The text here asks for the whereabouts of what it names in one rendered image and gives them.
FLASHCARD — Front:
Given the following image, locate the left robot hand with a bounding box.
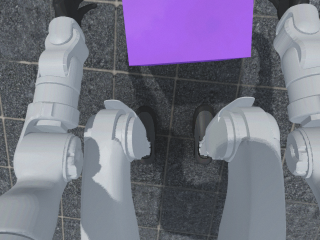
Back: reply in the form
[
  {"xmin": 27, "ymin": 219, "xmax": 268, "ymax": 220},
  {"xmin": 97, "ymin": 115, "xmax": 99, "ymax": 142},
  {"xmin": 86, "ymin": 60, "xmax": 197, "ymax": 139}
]
[{"xmin": 52, "ymin": 0, "xmax": 98, "ymax": 28}]

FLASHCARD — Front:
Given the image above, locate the right robot forearm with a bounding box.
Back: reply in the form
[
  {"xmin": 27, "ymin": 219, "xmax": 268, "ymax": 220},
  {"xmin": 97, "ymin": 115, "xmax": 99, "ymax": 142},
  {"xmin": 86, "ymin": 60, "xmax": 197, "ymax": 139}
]
[{"xmin": 273, "ymin": 3, "xmax": 320, "ymax": 128}]

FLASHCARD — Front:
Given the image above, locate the right robot hand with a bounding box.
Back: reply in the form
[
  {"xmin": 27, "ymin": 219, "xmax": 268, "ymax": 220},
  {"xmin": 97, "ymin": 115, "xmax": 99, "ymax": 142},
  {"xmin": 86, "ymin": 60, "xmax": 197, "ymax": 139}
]
[{"xmin": 268, "ymin": 0, "xmax": 309, "ymax": 20}]

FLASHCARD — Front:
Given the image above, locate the right robot foot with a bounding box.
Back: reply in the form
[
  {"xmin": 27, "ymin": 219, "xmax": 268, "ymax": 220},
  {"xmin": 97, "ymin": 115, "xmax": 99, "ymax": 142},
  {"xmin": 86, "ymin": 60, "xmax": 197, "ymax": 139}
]
[{"xmin": 192, "ymin": 104, "xmax": 215, "ymax": 165}]

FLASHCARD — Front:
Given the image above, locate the right robot thigh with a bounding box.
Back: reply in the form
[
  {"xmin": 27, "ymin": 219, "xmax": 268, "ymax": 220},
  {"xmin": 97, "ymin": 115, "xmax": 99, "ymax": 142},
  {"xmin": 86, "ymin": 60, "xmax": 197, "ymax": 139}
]
[{"xmin": 214, "ymin": 106, "xmax": 286, "ymax": 240}]

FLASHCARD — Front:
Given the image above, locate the left robot forearm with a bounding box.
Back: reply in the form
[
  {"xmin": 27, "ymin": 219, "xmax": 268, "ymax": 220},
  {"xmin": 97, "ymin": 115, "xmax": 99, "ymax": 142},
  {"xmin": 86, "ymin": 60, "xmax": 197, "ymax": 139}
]
[{"xmin": 13, "ymin": 16, "xmax": 89, "ymax": 178}]

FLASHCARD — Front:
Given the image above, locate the left robot upper arm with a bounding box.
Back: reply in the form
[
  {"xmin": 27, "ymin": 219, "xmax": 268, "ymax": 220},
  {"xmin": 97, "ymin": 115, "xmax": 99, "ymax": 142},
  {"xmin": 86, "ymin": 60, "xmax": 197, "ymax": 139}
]
[{"xmin": 0, "ymin": 132, "xmax": 84, "ymax": 240}]

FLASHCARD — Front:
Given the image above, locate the right robot upper arm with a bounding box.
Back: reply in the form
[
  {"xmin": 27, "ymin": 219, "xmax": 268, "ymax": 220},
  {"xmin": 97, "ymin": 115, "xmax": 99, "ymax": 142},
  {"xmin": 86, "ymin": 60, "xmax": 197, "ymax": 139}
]
[{"xmin": 285, "ymin": 126, "xmax": 320, "ymax": 211}]

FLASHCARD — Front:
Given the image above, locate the carton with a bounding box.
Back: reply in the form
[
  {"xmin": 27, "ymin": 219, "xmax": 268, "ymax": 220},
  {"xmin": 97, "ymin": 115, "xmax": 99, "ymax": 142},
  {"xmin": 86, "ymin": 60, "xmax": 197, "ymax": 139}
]
[{"xmin": 122, "ymin": 0, "xmax": 254, "ymax": 66}]

